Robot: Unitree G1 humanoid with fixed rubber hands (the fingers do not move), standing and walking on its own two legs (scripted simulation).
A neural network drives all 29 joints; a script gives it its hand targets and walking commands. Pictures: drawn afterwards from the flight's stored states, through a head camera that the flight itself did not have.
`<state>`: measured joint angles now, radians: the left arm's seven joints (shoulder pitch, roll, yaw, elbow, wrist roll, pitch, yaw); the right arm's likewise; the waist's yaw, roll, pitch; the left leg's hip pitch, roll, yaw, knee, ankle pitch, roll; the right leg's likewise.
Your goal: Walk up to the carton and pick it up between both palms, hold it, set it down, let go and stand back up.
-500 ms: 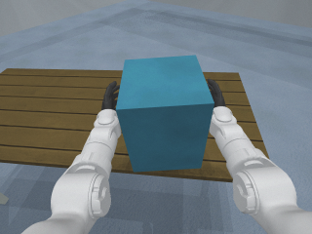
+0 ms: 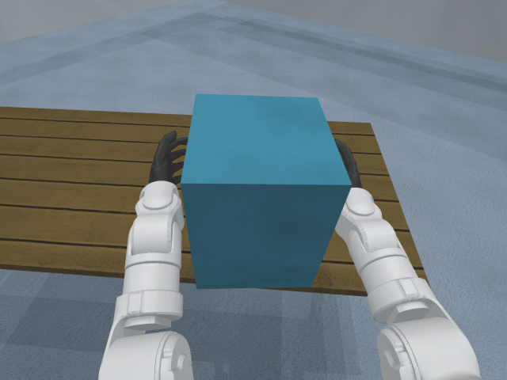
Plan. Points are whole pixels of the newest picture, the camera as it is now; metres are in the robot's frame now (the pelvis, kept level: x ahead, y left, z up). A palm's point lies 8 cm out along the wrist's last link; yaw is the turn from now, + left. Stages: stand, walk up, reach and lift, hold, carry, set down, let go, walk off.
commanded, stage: reach and lift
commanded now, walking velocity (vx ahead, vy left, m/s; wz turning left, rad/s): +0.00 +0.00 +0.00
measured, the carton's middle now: (256, 194) +0.40 -0.03 +0.12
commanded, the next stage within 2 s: hold in 1.22 s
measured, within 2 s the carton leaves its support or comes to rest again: neither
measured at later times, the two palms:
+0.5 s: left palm (154, 175) +0.38 +0.13 +0.19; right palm (345, 184) +0.36 -0.16 +0.15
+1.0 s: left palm (150, 166) +0.38 +0.13 +0.21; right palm (347, 177) +0.36 -0.16 +0.17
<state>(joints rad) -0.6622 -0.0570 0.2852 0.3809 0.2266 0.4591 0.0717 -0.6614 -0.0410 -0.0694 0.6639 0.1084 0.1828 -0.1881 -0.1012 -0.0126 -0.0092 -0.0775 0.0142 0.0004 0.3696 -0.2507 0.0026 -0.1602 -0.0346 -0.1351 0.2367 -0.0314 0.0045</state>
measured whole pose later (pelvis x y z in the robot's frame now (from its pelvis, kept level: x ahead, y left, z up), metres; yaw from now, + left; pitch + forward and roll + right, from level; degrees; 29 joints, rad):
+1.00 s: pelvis +0.00 +0.00 +0.00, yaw +1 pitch -9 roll -1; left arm -0.71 -0.08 0.34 0.18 0.36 0.68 -0.03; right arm -0.67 -0.01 -0.07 0.57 0.11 0.27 -0.20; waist -0.12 -0.04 0.07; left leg 0.06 0.02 -0.01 0.35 -0.26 0.00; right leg -0.02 -0.03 -0.15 0.23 -0.05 0.00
